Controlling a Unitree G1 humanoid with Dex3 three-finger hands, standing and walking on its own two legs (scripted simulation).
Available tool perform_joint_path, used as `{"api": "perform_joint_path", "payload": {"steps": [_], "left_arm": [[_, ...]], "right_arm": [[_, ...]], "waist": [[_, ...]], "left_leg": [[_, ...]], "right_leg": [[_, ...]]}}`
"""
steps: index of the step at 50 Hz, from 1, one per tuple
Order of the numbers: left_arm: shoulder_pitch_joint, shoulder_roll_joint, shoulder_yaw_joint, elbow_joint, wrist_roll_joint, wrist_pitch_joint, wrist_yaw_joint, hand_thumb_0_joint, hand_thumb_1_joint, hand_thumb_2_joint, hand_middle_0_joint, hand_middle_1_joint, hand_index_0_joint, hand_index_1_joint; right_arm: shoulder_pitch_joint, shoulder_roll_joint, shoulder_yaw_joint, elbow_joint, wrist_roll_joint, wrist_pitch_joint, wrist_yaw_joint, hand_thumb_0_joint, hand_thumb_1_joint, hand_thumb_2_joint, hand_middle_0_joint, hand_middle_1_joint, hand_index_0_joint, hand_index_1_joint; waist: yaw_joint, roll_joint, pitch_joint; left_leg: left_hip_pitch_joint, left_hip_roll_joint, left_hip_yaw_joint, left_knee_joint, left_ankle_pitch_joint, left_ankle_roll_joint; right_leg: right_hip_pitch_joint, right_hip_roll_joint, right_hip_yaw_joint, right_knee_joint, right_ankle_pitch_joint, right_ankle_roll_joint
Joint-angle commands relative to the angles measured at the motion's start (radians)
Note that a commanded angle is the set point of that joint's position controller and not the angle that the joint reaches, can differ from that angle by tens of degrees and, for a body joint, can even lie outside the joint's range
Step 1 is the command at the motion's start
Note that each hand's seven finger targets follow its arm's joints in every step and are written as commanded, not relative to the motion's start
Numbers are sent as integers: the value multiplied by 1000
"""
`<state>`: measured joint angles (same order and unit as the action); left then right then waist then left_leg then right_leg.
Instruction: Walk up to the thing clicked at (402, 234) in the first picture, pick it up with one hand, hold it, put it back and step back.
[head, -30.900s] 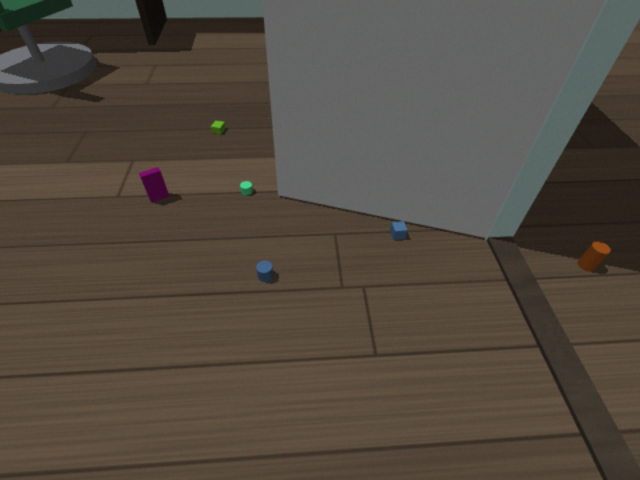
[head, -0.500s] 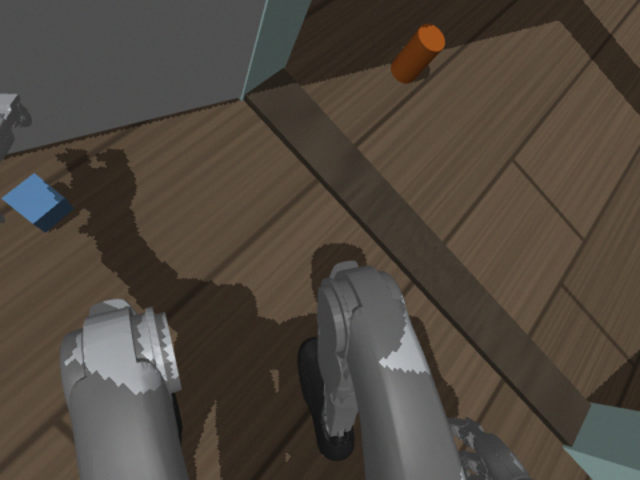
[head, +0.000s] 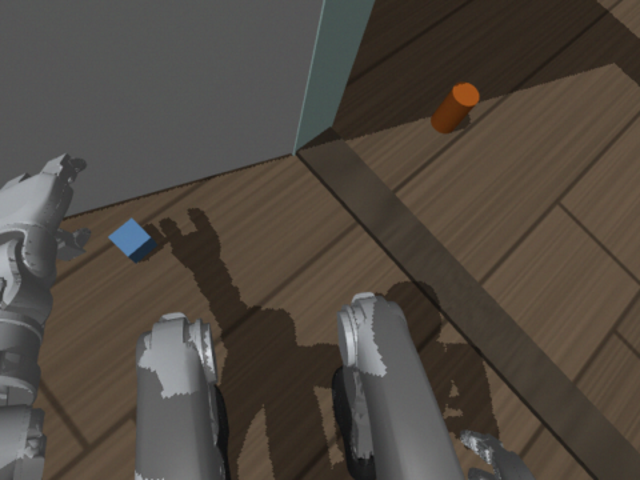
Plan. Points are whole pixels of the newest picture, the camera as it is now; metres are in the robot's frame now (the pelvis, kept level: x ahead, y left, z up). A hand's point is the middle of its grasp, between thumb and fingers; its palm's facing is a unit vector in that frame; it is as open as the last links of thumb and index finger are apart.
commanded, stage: home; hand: left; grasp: from above
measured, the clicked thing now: (133, 241) +0.50 +0.28 -0.38
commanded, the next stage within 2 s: none
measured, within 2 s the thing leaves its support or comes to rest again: neither
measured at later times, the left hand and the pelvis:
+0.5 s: hand out of the picture +0.28 +0.23 +0.10, palm faces +0.01 -0.92 -0.39, open 7.4 cm; pelvis +0.03 +0.00 +0.19, yaw +5 degrees
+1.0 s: hand out of the picture +0.22 +0.21 +0.27, palm faces +0.20 -0.96 -0.21, open 7.4 cm; pelvis +0.08 +0.01 +0.31, yaw +8 degrees
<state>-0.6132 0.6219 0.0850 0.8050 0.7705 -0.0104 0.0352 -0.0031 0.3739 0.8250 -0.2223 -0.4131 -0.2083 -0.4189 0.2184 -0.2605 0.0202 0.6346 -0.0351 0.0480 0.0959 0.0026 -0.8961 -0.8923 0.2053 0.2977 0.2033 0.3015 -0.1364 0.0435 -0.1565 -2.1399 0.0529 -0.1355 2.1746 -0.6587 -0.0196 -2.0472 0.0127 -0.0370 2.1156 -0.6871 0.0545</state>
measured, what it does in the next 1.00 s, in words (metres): rises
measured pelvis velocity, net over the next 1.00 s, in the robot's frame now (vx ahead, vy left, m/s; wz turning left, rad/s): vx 0.08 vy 0.01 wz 0.14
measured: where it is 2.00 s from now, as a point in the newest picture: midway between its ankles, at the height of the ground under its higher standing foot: (288, 454)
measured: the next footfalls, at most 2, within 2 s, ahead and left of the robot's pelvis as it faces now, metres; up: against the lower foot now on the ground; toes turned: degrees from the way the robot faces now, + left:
none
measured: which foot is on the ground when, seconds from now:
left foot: down 0.00-1.00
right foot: down 0.00-1.00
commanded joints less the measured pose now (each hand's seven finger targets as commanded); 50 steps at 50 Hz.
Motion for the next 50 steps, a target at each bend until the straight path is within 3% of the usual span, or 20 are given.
{"api": "perform_joint_path", "payload": {"steps": [1, 3, 4, 6, 10, 11, 15, 17, 19, 21, 23, 24, 25, 28, 31, 36, 39, 43, 45, 50], "left_arm": [[-87, 159, 42, -368, -166, 32, -13, 0, 900, 900, -200, -300, -200, -300], [-36, 135, 38, -443, -214, 49, -18, 0, 900, 900, -200, -300, -200, -300], [-25, 112, 31, -493, -244, 55, -17, 0, 900, 900, -200, -300, -200, -300], [40, 97, 44, -535, -296, 76, -8, 0, 900, 900, -200, -300, -200, -300], [166, 15, 30, -602, -382, 125, 10, 0, 900, 900, -200, -299, -200, -299], [200, 6, 35, -634, -408, 138, 14, 0, 900, 900, -200, -299, -200, -299], [306, -56, 21, -688, -506, 191, 24, 0, 900, 900, -200, -299, -200, -299], [381, -62, 38, -708, -556, 219, 29, 0, 900, 900, -200, -299, -200, -299], [436, -114, 11, -743, -609, 243, 31, 0, 900, 900, -200, -299, -200, -299], [494, -108, 37, -783, -657, 272, 38, 0, 900, 900, -200, -299, -200, -299], [554, -150, 22, -798, -690, 296, 40, 0, 900, 900, -200, -299, -200, -299], [581, -153, 37, -809, -707, 311, 45, 0, 900, 900, -200, -299, -200, -299], [604, -179, 18, -833, -720, 321, 44, 0, 900, 900, -200, -299, -200, -299], [699, -207, 31, -866, -765, 356, 55, 0, 900, 899, -200, -298, -200, -298], [774, -236, 39, -917, -800, 379, 57, 0, 900, 899, -200, -299, -200, -299], [924, -282, 33, -998, -832, 410, 50, 0, 900, 900, -200, -299, -200, -299], [1010, -290, 30, -1072, -838, 424, 47, 0, 900, 900, -200, -300, -200, -299], [1077, -313, 1, -1099, -831, 438, 31, 0, 900, 900, -200, -300, -200, -300], [1103, -313, 7, -1128, -833, 440, 22, 0, 900, 900, -200, -300, -200, -299], [1096, -312, 3, -1140, -826, 441, -1, 0, 900, 900, -200, -299, -200, -299]], "right_arm": [[87, -211, -108, -93, 33, -31, -42, 0, -900, -900, 200, 300, 200, 300], [63, -204, -114, -106, 40, -39, -52, 0, -900, -900, 200, 300, 200, 300], [55, -200, -115, -117, 42, -44, -58, 0, -901, -900, 200, 299, 200, 299], [27, -189, -111, -126, 50, -58, -72, 0, -900, -900, 200, 300, 200, 300], [-20, -168, -106, -146, 61, -93, -102, 0, -900, -900, 200, 300, 200, 300], [-33, -166, -105, -148, 63, -101, -110, 0, -900, -900, 200, 300, 200, 300], [-73, -151, -94, -161, 70, -129, -135, 0, -900, -900, 200, 299, 200, 299], [-87, -145, -89, -170, 73, -141, -146, 0, -900, -900, 200, 300, 200, 300], [-92, -131, -79, -184, 74, -152, -154, 0, -900, -900, 200, 300, 200, 300], [-97, -122, -71, -191, 77, -162, -168, 0, -900, -900, 200, 300, 200, 300], [-83, -112, -62, -191, 77, -172, -179, 0, -900, -900, 200, 300, 200, 300], [-71, -107, -57, -194, 79, -176, -186, 0, -900, -900, 200, 300, 200, 300], [-64, -104, -54, -195, 77, -181, -194, 0, -900, -900, 200, 300, 200, 300], [-41, -91, -36, -202, 78, -200, -220, 0, -900, -900, 200, 300, 200, 300], [-19, -83, -30, -207, 75, -220, -245, 0, -900, -900, 200, 300, 200, 300], [13, -70, -24, -229, 67, -249, -274, 0, -900, -900, 200, 299, 200, 299], [12, -62, -23, -257, 68, -261, -285, 0, -901, -900, 200, 299, 200, 299], [17, -61, -26, -263, 61, -283, -294, 0, -901, -899, 200, 299, 200, 299], [16, -65, -30, -270, 57, -292, -294, 0, -901, -899, 200, 299, 200, 299], [12, -73, -38, -270, 48, -312, -293, 0, -900, -900, 200, 299, 200, 299]], "waist": [[29, 139, -614], [39, 145, -608], [29, 132, -614], [49, 118, -587], [46, 112, -538], [58, 107, -548], [45, 106, -480], [63, 101, -465], [39, 88, -428], [60, 90, -416], [45, 70, -386], [58, 71, -386], [49, 84, -370], [57, 61, -345], [60, 75, -324], [65, 62, -251], [88, 54, -190], [79, 30, -126], [90, 16, -108], [78, 2, -63]], "left_leg": [[577, -17, 55, -396, 65, 56], [643, -12, 51, -443, 68, 52], [665, -14, 50, -462, 63, 53], [710, -13, 52, -514, 46, 50], [806, -17, 54, -607, 43, 43], [840, -19, 56, -631, 49, 42], [923, -22, 49, -727, 38, 38], [982, -22, 43, -772, 52, 35], [1013, -25, 48, -823, 54, 36], [1075, -25, 54, -871, 71, 34], [1125, -23, 46, -921, 117, 32], [1164, -22, 52, -939, 148, 30], [1195, -20, 48, -968, 174, 26], [1276, -22, 55, -1031, 252, 26], [1359, -25, 64, -1086, 347, 23], [1446, -31, 77, -1194, 393, 23], [1474, -37, 84, -1252, 386, 24], [1504, -39, 88, -1295, 376, 27], [1522, -35, 80, -1311, 402, 25], [1528, -45, 100, -1327, 358, 30]], "right_leg": [[411, 23, -70, -350, 162, -76], [442, 21, -63, -391, 165, -77], [468, 18, -60, -420, 161, -76], [512, 15, -51, -470, 142, -75], [590, 9, -33, -569, 129, -76], [625, 8, -27, -596, 131, -76], [710, 2, -15, -686, 120, -73], [757, 1, -10, -729, 129, -72], [814, 1, -7, -790, 129, -71], [878, 1, 0, -845, 141, -69], [935, 2, -5, -890, 183, -67], [964, 1, -2, -911, 207, -68], [983, 1, -7, -928, 230, -67], [1087, 3, -10, -1001, 293, -65], [1173, 6, -14, -1061, 369, -65], [1312, 9, -27, -1174, 421, -59], [1363, 11, -36, -1236, 409, -58], [1384, 14, -44, -1283, 397, -56], [1405, 16, -54, -1291, 410, -55], [1408, 10, -52, -1325, 374, -48]]}}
